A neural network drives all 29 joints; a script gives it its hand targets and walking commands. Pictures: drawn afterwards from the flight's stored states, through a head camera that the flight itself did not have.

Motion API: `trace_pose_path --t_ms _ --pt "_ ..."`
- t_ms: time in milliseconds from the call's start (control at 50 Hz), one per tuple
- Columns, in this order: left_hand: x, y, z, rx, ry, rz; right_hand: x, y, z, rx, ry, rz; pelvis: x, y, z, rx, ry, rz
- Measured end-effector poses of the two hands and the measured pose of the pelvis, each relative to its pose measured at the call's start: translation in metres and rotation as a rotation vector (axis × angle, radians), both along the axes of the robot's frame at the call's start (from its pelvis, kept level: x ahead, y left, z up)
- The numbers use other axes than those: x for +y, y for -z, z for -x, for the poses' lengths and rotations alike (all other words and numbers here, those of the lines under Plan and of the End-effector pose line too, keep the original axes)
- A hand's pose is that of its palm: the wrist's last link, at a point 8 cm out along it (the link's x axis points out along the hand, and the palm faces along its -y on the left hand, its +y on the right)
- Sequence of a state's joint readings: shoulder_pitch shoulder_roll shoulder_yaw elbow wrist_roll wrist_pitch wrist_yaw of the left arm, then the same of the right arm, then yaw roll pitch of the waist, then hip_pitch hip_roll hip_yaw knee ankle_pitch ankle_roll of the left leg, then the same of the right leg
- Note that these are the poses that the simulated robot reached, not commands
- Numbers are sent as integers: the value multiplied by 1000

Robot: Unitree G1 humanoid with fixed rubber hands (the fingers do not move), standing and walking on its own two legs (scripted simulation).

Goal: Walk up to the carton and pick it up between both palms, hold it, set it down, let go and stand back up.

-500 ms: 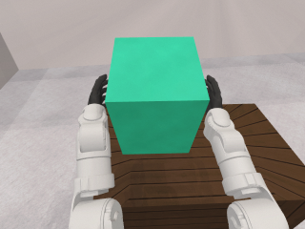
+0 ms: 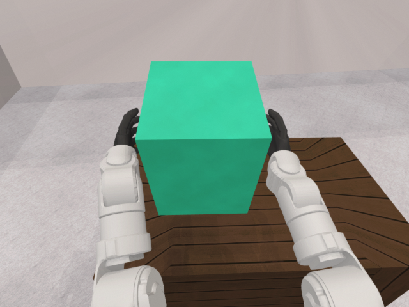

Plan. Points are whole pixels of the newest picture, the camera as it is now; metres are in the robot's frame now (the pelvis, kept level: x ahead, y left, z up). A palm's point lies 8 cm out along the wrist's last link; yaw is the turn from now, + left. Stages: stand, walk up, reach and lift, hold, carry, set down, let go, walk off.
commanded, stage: hold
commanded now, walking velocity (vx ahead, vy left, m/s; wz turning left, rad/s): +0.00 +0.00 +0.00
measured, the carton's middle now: (202, 142) +0.41 +0.01 +0.16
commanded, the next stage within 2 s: none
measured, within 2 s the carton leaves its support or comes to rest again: neither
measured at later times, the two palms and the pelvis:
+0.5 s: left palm (132, 154) +0.36 +0.14 +0.17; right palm (279, 157) +0.35 -0.15 +0.16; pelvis -0.01 +0.00 +0.00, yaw +0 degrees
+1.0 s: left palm (128, 145) +0.35 +0.14 +0.20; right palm (284, 144) +0.34 -0.14 +0.20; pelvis +0.00 +0.00 +0.00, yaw +0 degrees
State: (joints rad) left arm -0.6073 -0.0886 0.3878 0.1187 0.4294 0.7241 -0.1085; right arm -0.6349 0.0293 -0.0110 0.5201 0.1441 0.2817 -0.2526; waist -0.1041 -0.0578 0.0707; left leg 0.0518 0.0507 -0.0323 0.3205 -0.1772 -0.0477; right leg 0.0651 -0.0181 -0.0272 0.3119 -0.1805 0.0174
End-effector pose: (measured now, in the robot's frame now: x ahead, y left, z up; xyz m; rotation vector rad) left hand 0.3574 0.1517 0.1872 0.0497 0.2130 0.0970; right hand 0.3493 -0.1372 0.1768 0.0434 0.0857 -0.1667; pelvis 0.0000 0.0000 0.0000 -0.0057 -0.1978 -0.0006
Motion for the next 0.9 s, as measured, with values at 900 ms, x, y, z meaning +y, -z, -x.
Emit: trace_pose_path --t_ms 900 --pt "1 22 1 53 -2 -9 1 12 -1 35 -1 3 -1 0 3 -5 0 -2"
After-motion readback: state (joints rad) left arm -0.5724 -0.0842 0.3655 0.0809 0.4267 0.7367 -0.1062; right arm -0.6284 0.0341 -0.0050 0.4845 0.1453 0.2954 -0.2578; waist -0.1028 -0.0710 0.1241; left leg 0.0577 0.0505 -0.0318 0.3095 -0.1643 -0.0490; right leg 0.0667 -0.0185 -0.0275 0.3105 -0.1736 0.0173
